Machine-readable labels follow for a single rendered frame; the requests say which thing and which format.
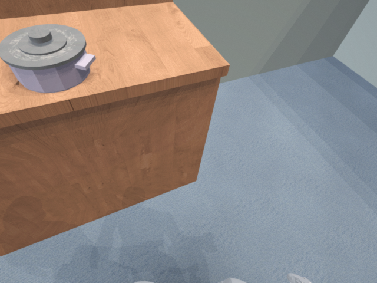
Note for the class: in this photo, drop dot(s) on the knob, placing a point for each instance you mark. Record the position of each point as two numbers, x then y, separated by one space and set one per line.
40 35

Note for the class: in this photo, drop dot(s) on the lid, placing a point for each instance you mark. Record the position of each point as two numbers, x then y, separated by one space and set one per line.
67 44

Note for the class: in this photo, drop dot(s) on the pot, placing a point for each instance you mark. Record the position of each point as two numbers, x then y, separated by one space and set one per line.
56 79

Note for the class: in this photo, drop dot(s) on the table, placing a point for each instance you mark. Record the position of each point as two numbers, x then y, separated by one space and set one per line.
134 129

